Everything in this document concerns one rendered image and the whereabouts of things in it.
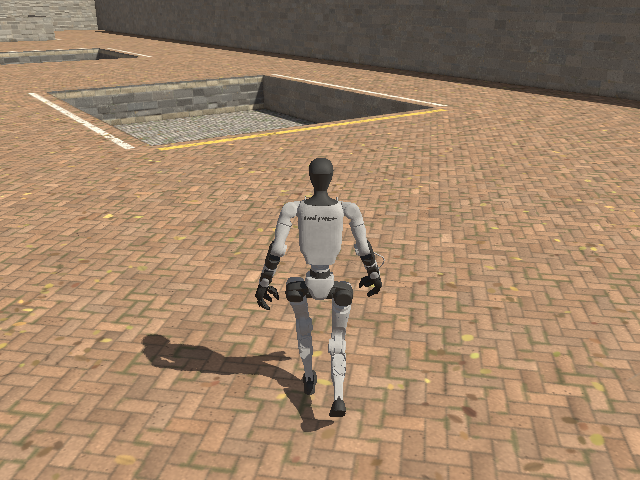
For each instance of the robot right foot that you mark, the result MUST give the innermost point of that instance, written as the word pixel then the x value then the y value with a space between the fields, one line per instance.
pixel 338 408

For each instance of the right robot hand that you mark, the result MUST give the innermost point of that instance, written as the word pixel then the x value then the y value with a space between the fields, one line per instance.
pixel 367 281

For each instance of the humanoid robot head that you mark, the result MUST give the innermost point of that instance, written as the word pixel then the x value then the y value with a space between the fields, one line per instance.
pixel 320 172

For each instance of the left robot hand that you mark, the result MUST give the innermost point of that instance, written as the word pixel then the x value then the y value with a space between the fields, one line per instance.
pixel 262 293

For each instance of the right robot upper arm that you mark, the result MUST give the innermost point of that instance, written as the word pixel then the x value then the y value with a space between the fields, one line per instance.
pixel 352 211

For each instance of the left robot upper arm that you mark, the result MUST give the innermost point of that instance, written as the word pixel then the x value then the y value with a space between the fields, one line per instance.
pixel 289 210

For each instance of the robot right forearm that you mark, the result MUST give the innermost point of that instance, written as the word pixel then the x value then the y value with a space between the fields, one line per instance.
pixel 370 263

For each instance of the robot left forearm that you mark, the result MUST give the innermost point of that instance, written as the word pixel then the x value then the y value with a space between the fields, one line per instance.
pixel 269 268

